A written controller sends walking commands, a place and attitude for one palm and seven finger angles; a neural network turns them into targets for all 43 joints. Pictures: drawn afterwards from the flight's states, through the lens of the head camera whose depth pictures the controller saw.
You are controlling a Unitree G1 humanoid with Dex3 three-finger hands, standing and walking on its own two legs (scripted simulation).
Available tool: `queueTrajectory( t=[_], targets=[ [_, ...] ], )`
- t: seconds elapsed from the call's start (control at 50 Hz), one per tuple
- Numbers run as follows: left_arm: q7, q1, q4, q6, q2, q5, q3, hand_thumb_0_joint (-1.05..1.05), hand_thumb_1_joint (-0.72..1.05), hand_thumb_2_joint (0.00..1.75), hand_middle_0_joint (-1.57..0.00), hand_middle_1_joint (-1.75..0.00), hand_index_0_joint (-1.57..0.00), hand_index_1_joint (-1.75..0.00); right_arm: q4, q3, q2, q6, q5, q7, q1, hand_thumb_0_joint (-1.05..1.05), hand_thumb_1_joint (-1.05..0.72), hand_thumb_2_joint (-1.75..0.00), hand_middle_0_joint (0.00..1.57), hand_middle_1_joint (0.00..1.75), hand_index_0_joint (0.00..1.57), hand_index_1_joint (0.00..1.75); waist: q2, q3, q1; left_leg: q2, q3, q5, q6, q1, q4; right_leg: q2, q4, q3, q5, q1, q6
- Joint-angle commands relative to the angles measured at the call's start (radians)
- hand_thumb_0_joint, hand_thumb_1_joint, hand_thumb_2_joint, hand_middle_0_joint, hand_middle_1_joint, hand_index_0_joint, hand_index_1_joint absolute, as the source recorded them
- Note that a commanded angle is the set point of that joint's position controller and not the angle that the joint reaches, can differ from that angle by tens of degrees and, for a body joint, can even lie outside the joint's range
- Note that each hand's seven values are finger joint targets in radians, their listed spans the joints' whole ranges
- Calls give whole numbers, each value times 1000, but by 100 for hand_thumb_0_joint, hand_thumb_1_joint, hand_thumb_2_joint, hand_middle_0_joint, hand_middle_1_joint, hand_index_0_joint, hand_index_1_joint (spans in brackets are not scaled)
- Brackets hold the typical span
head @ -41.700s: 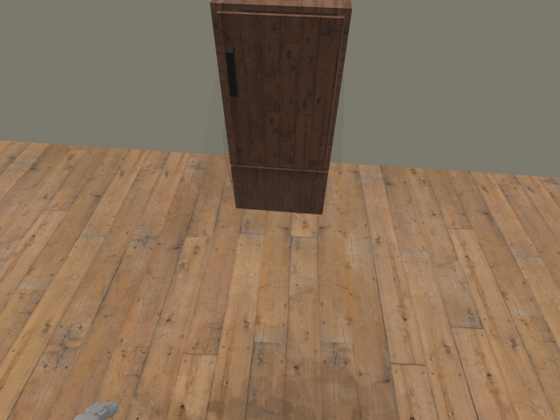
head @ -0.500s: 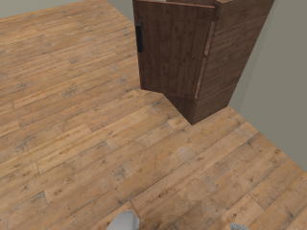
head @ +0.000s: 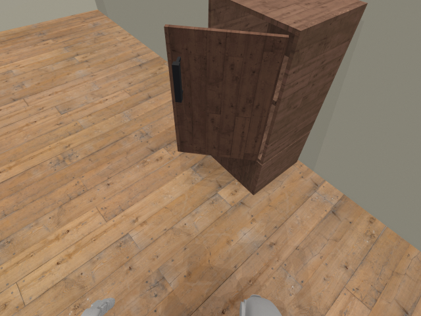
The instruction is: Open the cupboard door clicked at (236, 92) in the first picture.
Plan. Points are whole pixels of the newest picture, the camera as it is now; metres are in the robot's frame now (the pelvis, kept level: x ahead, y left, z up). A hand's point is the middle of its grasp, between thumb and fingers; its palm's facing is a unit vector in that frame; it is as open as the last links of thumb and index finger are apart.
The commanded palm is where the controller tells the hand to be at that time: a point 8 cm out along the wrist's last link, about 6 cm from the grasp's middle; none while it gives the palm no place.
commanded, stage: take the last steps up to it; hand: left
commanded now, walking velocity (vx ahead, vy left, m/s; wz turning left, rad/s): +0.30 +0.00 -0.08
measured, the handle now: (178, 79) +0.86 +0.15 -0.04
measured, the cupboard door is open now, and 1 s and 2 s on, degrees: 43 43 43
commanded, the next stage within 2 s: come to a stop and stand still in 0.56 s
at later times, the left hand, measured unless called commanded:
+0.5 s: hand (149, 292) +0.20 +0.15 -0.17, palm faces +0.06 -0.97 -0.23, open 7.0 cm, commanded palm none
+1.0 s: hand (145, 251) +0.30 +0.18 -0.18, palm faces +0.02 -0.98 -0.19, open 7.3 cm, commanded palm none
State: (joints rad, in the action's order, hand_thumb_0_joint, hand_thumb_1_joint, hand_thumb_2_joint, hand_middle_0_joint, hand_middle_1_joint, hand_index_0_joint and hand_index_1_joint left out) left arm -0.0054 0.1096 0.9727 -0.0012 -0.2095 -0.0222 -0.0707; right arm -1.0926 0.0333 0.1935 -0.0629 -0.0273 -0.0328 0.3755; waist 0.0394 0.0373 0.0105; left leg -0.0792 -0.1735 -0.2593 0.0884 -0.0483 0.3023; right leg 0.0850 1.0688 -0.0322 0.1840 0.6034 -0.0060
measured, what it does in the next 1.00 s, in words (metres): walks ahead: right foot, then left foot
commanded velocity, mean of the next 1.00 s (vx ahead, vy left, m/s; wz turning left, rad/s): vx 0.07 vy -0.02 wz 0.00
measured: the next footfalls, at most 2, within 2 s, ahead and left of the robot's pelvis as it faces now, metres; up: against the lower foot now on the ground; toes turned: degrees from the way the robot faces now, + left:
right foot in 0.24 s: +0.18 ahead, -0.13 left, +0.00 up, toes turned -8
left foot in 0.68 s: +0.35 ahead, +0.09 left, +0.00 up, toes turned +5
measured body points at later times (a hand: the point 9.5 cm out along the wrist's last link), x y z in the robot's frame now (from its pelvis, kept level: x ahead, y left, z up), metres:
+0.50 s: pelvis +0.17 -0.04 +0.00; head +0.21 -0.05 +0.45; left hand +0.20 +0.20 -0.15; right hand +0.19 -0.28 -0.16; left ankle +0.20 +0.10 -0.68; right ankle +0.14 -0.12 -0.74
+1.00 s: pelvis +0.25 -0.01 +0.00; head +0.30 +0.01 +0.45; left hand +0.30 +0.23 -0.17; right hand +0.34 -0.24 -0.14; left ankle +0.31 +0.09 -0.74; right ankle +0.23 -0.15 -0.68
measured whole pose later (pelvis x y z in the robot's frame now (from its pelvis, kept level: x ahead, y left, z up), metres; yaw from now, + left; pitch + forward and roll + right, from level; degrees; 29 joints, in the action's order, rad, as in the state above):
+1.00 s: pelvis +0.25 -0.01 +0.00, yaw -3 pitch +0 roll -1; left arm 0.02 0.20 1.01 -0.07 -0.19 -0.02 -0.06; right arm -1.01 0.03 0.15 0.01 -0.02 -0.05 0.10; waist 0.02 0.10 -0.02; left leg 0.05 -0.12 -0.18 0.05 -0.30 0.48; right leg 0.04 0.99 -0.01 0.47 0.43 -0.04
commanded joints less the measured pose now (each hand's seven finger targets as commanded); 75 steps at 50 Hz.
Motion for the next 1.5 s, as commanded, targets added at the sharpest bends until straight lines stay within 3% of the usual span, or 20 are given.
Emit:
queueTrajectory(
  t=[0.0, 0.12, 0.16, 0.2, 0.22, 0.24, 0.3, 0.4, 0.56, 0.62, 0.64, 0.68, 0.74, 0.94, 1.06, 1.12, 1.16, 1.18, 1.3, 1.48],
  targets=[
    [-9, -19, -56, 9, -4, -1, 15, 0, 90, 90, -20, -30, -20, -30, 12, -3, 65, -22, -2, -6, 107, 0, -90, -90, 20, 30, 20, 30, -70, 78, -2, 355, 215, 548, 69, 57, -103, 22, -100, 9, -10, 98, 18],
    [-12, -114, -104, 22, 4, 5, 33, 0, 90, 90, -20, -30, -20, -30, -42, -7, 86, -12, -8, -8, 182, 0, -90, -90, 20, 30, 20, 30, -85, 72, 32, 351, 161, 692, 64, 100, -26, -23, -347, -63, 78, -46, 56],
    [-9, -46, -88, 26, -3, 6, 27, 0, 90, 90, -20, -30, -20, -30, -52, -6, 92, -6, -5, -7, 177, 0, -90, -90, 20, 30, 20, 30, -98, 42, 5, 336, 136, 790, 51, 73, 52, -67, -420, -97, 106, -185, 73],
    [-2, 183, -17, 42, -43, 5, 7, 0, 90, 90, -20, -30, -20, -30, -49, -2, 92, -6, 9, -3, 139, 0, -90, -90, 20, 30, 20, 30, -69, -66, -97, 273, 97, 738, 0, -77, 305, -69, -550, -72, -33, -552, 98],
    [9, 353, 34, 54, -120, 2, -17, 0, 90, 90, -20, -30, -20, -30, -25, 1, 71, -11, 22, 6, 115, 0, -90, -90, 20, 30, 20, 30, 33, -173, -155, 191, 39, 462, -41, -292, 525, 114, -557, 143, -172, -822, 172],
    [15, 432, 65, 54, -197, 10, -34, 0, 90, 90, -20, -30, -20, -30, 2, 1, 38, -15, 29, 6, 114, 0, -90, -90, 20, 30, 20, 30, 184, -234, -152, 58, 21, -307, -83, -511, 853, 369, -659, 484, -426, -968, 300],
    [32, 265, 39, 59, -94, 19, -9, 0, 90, 90, -20, -30, -20, -30, 32, 16, 10, 8, 21, 12, -51, 0, -90, -90, 20, 30, 20, 30, -3, 5, -86, 159, 207, -171, -76, -591, 980, 299, -744, 303, -435, -627, 248],
    [33, 207, 35, 88, 18, 1, 11, 0, 90, 90, -20, -30, -20, -30, 13, 16, -76, 50, 3, 30, 29, 0, -90, -90, 20, 30, 20, 30, 65, 7, 18, 172, 144, -31, -111, -422, 721, 169, -833, 38, -361, -392, 168],
    [23, 265, 105, 86, -66, -1, 11, 0, 90, 90, -20, -30, -20, -30, 92, 11, -13, 26, 8, 46, -208, 0, -90, -90, 20, 30, 20, 30, 106, 25, -35, 122, 106, 2, -103, -393, 359, 194, -771, 58, -462, -524, 162],
    [23, 240, 114, 74, -83, 5, 9, 0, 90, 90, -20, -30, -20, -30, 56, 15, 28, 11, 4, 36, -105, 0, -90, -90, 20, 30, 20, 30, 63, -6, 32, 70, 72, 123, -90, -124, 162, 143, -607, 1, -451, -438, 111],
    [22, 253, 109, 69, -63, 9, 17, 0, 90, 90, -20, -30, -20, -30, 30, 24, 82, 2, -2, 29, -13, 0, -90, -90, 20, 30, 20, 30, -33, -78, 63, 135, 131, 288, -64, 45, 145, 80, -443, -40, -341, -363, 73],
    [33, 267, 91, 57, 8, 26, 46, 0, 90, 90, -20, -30, -20, -30, 29, 33, 175, 15, 1, 1, 59, 0, -90, -90, 20, 30, 20, 30, -254, -163, 62, 468, 443, 902, 112, 122, 105, -47, -101, -41, 437, -205, 10],
    [47, 282, 123, 10, 14, 18, 48, 0, 90, 90, -20, -30, -20, -30, 76, -3, 116, 29, 9, -28, -154, 0, -90, -90, 20, 30, 20, 30, -173, -28, -13, 419, 317, 805, 99, -134, 45, 15, -151, 38, 390, -294, -21],
    [28, 208, 8, -63, -27, -1, -10, 0, 90, 90, -20, -30, -20, -30, 111, 46, 157, 76, 2, -32, -200, 0, -90, -90, 20, 30, 20, 30, -151, -68, -18, 425, 284, 410, 99, -168, 4, -32, -15, 45, 274, -166, -29],
    [24, 147, -31, -41, -15, 2, 7, 0, 90, 90, -20, -30, -20, -30, 104, 55, 161, 77, -3, -13, -165, 0, -90, -90, 20, 30, 20, 30, -245, -109, 6, 372, 277, 321, 71, -122, 31, -56, -322, -20, 273, -268, -18],
    [27, 226, -4, -26, -49, 3, 4, 0, 90, 90, -20, -30, -20, -30, 101, 56, 153, 82, 8, -4, -158, 0, -90, -90, 20, 30, 20, 30, -144, -124, -37, 302, 234, 195, -1, -216, 128, -54, -652, -24, 37, -477, -11],
    [35, 184, -15, -11, -171, -8, -5, 0, 90, 90, -20, -30, -20, -30, 128, 35, 48, 93, 20, 10, -156, 0, -90, -90, 20, 30, 20, 30, 234, -47, -17, 121, 103, -186, -111, -367, 299, 216, -820, 263, -35, -438, 84],
    [35, 148, -26, -4, -165, -3, 8, 0, 90, 90, -20, -30, -20, -30, 138, 32, 61, 102, 13, 15, -191, 0, -90, -90, 20, 30, 20, 30, 179, -30, -31, 124, 149, -253, -113, -314, 376, 268, -839, 258, -29, -333, 149],
    [41, 97, 8, 15, -95, 8, 28, 0, 90, 90, -20, -30, -20, -30, 45, 20, 34, 101, 16, 10, -113, 0, -90, -90, 20, 30, 20, 30, 139, 3, 3, 120, 153, -156, -123, -311, 462, 145, -725, 80, -437, -444, 149],
    [43, 166, 75, 15, -26, 24, 40, 0, 90, 90, -20, -30, -20, -30, -35, 0, 53, 64, 12, -20, -59, 0, -90, -90, 20, 30, 20, 30, -35, -31, -14, 217, 224, 302, -75, -73, 121, 20, -708, 82, -189, -443, 38]
  ],
)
